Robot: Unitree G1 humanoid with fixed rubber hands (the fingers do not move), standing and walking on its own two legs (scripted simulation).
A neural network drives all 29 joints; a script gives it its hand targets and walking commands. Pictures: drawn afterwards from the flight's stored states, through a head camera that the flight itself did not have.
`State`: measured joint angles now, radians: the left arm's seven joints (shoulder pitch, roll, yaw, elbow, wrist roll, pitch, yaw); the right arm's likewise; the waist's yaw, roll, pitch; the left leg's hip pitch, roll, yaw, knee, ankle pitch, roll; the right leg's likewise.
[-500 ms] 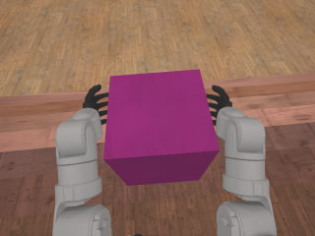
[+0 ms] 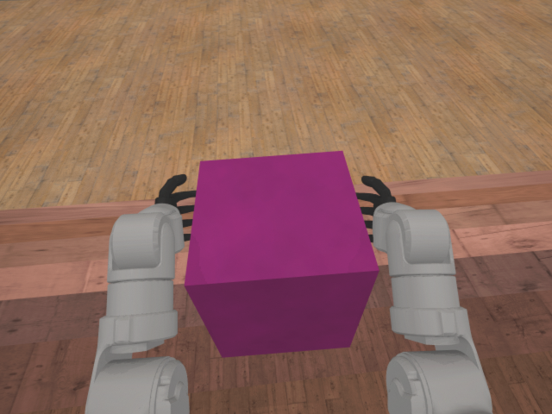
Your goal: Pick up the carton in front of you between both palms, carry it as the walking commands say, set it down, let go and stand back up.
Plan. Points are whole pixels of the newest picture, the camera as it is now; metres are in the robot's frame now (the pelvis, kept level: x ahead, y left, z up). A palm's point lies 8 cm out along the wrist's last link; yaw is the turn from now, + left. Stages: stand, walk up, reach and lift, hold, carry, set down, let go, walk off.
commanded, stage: carry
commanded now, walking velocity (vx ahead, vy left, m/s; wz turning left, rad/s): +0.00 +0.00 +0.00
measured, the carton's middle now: (279, 259) +0.34 +0.00 +0.03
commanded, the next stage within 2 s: none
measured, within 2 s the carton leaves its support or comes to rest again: neither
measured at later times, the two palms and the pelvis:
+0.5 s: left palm (151, 233) +0.32 +0.16 +0.13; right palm (383, 231) +0.32 -0.14 +0.13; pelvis -0.02 +0.01 +0.00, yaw +0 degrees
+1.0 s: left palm (169, 162) +0.47 +0.17 +0.12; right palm (355, 163) +0.47 -0.13 +0.12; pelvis +0.12 +0.02 +0.00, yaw +1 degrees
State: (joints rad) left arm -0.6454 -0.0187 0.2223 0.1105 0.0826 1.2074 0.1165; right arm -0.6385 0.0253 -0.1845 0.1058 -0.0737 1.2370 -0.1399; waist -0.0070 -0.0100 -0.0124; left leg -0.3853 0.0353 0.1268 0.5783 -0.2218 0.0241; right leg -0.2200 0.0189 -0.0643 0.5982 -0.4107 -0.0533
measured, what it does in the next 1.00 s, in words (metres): walks ahead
